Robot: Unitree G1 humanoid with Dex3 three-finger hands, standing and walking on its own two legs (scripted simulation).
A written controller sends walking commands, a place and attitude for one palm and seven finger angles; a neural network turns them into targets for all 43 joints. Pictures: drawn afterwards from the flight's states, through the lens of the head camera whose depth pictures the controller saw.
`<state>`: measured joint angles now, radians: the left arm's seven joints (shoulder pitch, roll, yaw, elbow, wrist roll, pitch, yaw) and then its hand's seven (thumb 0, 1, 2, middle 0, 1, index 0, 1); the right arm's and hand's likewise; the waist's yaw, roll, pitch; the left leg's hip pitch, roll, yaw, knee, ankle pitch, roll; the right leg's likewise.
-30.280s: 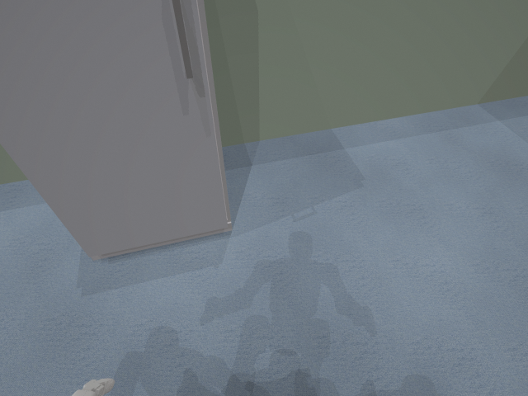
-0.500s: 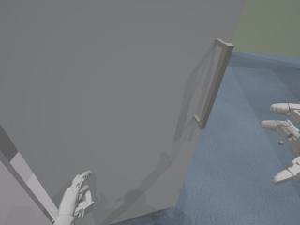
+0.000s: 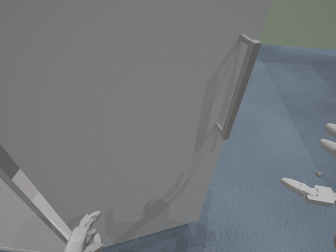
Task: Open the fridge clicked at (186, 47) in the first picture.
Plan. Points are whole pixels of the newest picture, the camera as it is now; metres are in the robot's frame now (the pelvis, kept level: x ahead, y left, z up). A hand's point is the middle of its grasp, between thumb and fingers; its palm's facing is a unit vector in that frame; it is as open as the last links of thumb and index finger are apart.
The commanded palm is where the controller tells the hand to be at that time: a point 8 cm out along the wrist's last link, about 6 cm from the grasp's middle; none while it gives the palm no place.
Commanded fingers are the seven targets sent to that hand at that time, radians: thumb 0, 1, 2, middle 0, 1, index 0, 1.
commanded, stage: draw the hand back to the body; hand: right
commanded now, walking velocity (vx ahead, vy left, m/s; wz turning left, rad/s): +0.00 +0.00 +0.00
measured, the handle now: (232, 94) +0.42 -0.16 +0.20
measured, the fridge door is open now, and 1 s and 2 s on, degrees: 68 68 68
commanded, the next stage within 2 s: step back with the hand held close in 0.76 s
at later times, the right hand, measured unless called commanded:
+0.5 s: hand (316, 185) +0.20 -0.26 +0.16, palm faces +0.47 +0.81 -0.37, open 7.9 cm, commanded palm +0.15 -0.30 +0.18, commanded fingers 0.00 -0.90 -0.90 0.20 0.30 0.20 0.30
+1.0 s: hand (311, 172) +0.22 -0.25 +0.17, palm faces +0.46 +0.80 -0.39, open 7.4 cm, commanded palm +0.16 -0.28 +0.18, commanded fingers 0.00 -0.90 -0.90 0.20 0.30 0.20 0.30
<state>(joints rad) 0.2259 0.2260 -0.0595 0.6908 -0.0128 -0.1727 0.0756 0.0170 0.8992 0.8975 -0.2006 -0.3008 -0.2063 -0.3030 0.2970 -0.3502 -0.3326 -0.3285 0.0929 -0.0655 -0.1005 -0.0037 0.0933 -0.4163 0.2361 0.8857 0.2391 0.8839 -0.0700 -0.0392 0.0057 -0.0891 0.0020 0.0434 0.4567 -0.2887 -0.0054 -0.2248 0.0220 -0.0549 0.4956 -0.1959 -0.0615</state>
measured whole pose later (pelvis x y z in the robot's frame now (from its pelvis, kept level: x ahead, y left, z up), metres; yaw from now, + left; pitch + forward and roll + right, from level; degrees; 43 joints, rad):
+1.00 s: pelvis +0.01 +0.01 +0.00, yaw +1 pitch -3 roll +2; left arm 0.19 0.24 -0.03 0.64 -0.01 -0.09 0.08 0.02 0.90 0.90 -0.20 -0.30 -0.21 -0.30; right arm 0.41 -0.37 -0.38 -0.38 0.07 -0.14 -0.10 0.02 -0.89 -0.90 0.21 0.30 0.21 0.30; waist -0.06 -0.06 0.01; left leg -0.07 -0.04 0.04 0.39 -0.27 0.01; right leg -0.23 -0.02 -0.05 0.50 -0.22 -0.04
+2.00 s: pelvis -0.10 -0.05 -0.01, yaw +5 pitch +1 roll +5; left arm 0.17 0.19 -0.03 0.58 0.01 -0.10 0.05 0.01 0.90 0.90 -0.20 -0.30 -0.21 -0.30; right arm 0.50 -0.45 -0.41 -0.56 0.07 -0.24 -0.13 0.02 -0.89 -0.90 0.21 0.30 0.21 0.30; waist -0.04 -0.01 0.02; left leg -0.11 -0.04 0.05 0.37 -0.28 0.02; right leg -0.47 -0.02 -0.10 0.45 -0.03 -0.04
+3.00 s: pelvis -0.28 -0.14 +0.00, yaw +0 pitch -1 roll -1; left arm 0.28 0.20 -0.01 0.68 0.01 -0.10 0.09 0.02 0.90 0.90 -0.20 -0.30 -0.21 -0.30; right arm 0.45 -0.36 -0.41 -0.41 0.03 -0.19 -0.15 0.02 -0.89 -0.90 0.21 0.30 0.21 0.30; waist -0.04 0.07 -0.05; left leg -0.21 0.01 0.05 0.47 -0.25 0.07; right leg -0.41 -0.02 -0.07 0.81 -0.37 -0.02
